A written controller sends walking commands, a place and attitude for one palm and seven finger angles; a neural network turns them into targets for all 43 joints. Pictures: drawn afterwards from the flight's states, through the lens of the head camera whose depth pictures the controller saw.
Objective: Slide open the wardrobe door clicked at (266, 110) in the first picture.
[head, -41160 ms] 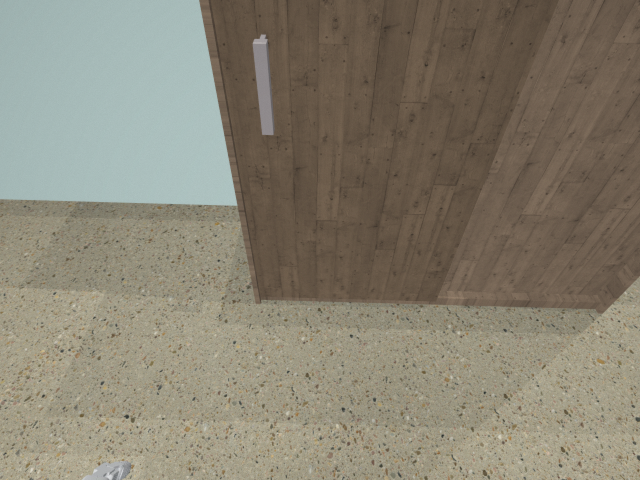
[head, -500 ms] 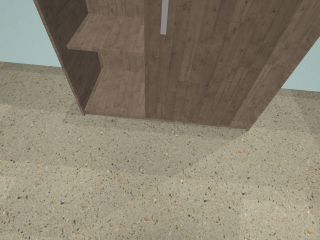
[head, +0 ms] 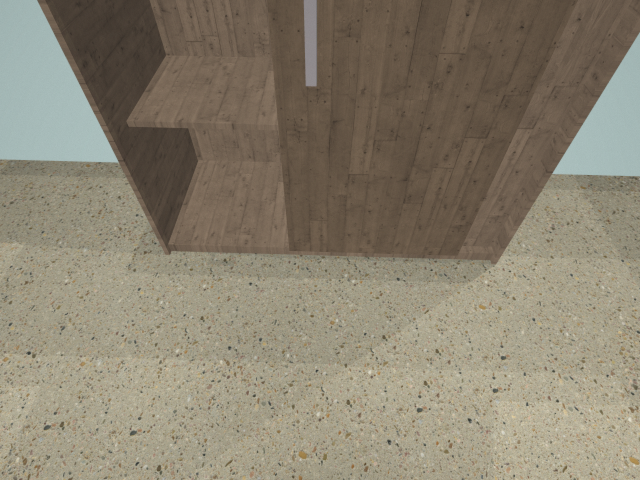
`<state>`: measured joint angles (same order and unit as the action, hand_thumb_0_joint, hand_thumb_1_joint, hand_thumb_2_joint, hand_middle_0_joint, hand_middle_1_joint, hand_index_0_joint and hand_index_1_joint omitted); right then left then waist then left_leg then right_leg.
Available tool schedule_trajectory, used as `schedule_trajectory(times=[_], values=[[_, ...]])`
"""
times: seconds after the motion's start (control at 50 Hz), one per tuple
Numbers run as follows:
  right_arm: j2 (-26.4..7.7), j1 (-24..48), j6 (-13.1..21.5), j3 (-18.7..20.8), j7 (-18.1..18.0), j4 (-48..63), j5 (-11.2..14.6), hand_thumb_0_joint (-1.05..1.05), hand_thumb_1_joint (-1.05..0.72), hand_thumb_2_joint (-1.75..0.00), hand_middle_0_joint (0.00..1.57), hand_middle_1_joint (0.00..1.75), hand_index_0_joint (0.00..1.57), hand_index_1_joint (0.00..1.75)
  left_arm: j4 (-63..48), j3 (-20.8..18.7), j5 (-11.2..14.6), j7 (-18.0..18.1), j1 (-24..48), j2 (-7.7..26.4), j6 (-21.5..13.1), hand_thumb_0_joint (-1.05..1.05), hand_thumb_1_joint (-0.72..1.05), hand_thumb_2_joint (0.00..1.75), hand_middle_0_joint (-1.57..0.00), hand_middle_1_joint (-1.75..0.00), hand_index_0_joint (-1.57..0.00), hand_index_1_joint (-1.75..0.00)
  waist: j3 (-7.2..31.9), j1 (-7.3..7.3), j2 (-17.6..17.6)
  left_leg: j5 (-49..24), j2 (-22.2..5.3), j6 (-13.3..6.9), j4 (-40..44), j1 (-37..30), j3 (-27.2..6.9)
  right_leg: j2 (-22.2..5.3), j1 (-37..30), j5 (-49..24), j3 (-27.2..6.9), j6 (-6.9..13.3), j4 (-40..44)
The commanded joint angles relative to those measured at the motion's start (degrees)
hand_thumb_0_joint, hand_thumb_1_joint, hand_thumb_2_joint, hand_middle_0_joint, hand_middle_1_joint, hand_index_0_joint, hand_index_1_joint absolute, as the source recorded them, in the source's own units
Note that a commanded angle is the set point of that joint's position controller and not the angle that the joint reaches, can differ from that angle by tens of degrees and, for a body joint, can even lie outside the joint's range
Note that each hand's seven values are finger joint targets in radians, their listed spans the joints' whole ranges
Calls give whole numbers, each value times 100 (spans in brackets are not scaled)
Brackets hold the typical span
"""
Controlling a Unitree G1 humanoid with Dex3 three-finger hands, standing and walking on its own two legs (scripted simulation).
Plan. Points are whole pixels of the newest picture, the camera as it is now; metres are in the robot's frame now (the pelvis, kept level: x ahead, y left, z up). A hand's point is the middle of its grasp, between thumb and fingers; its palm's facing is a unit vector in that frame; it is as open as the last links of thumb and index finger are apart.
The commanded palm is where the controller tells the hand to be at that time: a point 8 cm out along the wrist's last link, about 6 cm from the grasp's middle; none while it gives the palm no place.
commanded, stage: let the arm hang, fingers relaxed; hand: left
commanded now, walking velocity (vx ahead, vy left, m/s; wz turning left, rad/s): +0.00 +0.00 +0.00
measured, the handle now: (311, 37) +0.96 +0.06 +0.09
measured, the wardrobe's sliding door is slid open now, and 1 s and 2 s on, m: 0.48 0.48 0.48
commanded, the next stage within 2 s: look to check the result in 0.16 s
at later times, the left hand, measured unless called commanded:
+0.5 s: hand out of the picture +0.03 +0.17 -0.18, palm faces -0.02 -0.98 -0.21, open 7.4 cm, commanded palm none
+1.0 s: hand out of the picture +0.04 +0.16 -0.17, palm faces -0.01 -0.98 -0.22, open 7.4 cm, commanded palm none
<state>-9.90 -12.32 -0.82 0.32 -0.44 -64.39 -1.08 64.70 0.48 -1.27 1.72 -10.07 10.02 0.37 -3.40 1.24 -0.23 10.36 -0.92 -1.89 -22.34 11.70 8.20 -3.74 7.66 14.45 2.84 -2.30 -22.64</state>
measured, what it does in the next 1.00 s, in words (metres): stands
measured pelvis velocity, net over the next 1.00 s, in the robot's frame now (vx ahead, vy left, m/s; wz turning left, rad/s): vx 0.03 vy -0.02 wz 0.01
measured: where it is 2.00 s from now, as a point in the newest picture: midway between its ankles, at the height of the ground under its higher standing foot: outside the picture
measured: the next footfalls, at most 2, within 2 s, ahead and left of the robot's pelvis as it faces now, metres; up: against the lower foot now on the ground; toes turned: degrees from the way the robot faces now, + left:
none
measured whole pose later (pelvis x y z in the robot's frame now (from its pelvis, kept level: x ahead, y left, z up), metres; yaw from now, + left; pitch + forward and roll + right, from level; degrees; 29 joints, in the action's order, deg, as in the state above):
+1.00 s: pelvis +0.03 -0.02 +0.00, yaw +1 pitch +0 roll +0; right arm -10.0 -11.6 -0.4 0.2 -1.0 -66.0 -1.0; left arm 66.1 0.2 -1.1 1.8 -11.4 9.7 -0.3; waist -3.2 1.0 -0.3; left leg 11.3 -1.9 -0.1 -20.5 9.0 7.1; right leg -2.5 4.1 15.3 3.9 -1.0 -19.6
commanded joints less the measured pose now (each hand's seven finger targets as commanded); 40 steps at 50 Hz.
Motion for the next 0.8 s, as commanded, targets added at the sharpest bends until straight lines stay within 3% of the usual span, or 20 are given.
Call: schedule_trajectory(times=[0.0, 0.42, 0.62, 0.78], values=[[-592, -278, 74, 95, -74, 120, -17, 0, -90, -90, 20, 30, 20, 30, -86, -121, 27, 18, -300, 680, -83, 0, 90, 90, -20, -30, -20, -30, 158, -50, -112, -756, -662, 37, 444, -364, -760, -344, 237, -590, -401, 254, 448], [-657, -251, 84, 104, -90, 56, 8, 0, -90, -90, 20, 30, 20, 30, -2, -117, 25, 32, -401, 680, -138, 0, 90, 90, -20, -30, -20, -30, 257, -36, 106, -1102, -667, 59, 368, -609, -741, -376, 83, -1041, -409, 262, 588], [-630, -256, 88, 94, -107, 28, 8, 0, -90, -90, 20, 30, 20, 30, 31, -122, 27, 43, -461, 654, -148, 0, 90, 90, -20, -30, -20, -30, 282, -40, 36, -1246, -678, 73, 331, -641, -727, -388, -14, -1262, -391, 279, 593], [-609, -242, 88, 82, -115, 3, -2, 0, -90, -90, 20, 30, 20, 30, 43, -120, 36, 41, -445, 636, -136, 0, 90, 90, -20, -30, -20, -30, 119, -49, 41, -1188, -673, 76, 386, -596, -734, -389, 12, -1172, -372, 275, 635]])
